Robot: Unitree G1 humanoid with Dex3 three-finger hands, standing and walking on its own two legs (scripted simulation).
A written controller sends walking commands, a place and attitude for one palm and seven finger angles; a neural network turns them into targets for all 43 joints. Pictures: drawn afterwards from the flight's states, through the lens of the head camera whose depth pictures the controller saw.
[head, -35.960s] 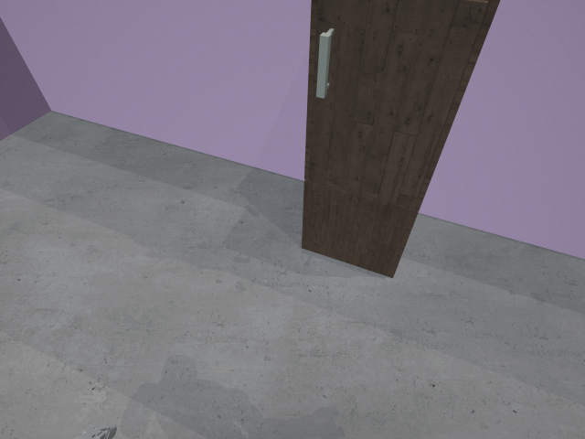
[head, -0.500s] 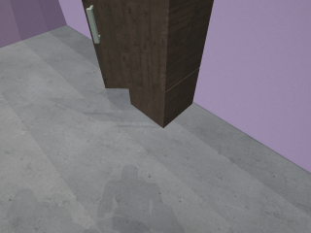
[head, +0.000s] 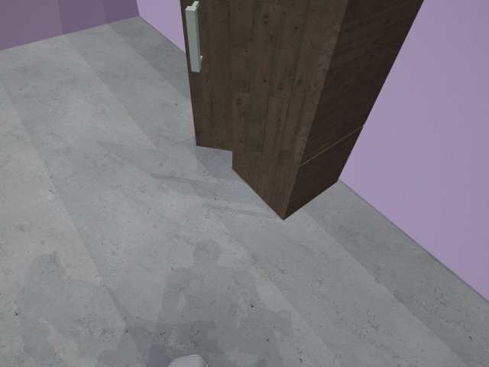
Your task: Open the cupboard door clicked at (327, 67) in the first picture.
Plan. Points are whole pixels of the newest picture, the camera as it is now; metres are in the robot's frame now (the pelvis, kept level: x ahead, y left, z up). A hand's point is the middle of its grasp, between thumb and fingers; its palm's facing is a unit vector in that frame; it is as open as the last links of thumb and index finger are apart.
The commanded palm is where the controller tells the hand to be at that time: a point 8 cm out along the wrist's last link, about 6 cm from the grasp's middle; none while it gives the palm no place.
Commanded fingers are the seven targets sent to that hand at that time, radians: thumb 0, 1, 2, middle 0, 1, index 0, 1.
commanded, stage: take the last steps up to it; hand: left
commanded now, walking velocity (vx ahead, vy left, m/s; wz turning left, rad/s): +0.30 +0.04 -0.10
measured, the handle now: (196, 37) +0.83 +0.21 +0.10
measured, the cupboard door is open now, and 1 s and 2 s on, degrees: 42 42 42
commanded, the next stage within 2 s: come to a stop and stand still in 0.42 s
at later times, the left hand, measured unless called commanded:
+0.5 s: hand (173, 289) +0.27 +0.17 -0.14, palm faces -0.02 -0.97 -0.22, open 7.3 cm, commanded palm none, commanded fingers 0.00 0.90 0.90 -0.20 -0.30 -0.20 -0.30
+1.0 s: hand (161, 267) +0.32 +0.21 -0.16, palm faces -0.05 -0.97 -0.26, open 7.4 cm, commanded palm none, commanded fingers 0.00 0.90 0.90 -0.20 -0.30 -0.20 -0.30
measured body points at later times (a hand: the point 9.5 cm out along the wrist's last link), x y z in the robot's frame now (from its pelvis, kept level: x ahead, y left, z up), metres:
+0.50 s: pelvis +0.18 -0.01 +0.02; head +0.21 -0.03 +0.46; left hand +0.27 +0.22 -0.12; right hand +0.15 -0.23 -0.15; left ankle +0.15 +0.12 -0.66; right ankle +0.19 -0.10 -0.72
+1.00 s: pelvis +0.24 +0.01 +0.01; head +0.28 +0.01 +0.46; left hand +0.32 +0.26 -0.14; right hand +0.31 -0.23 -0.14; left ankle +0.31 +0.14 -0.72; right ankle +0.20 -0.12 -0.69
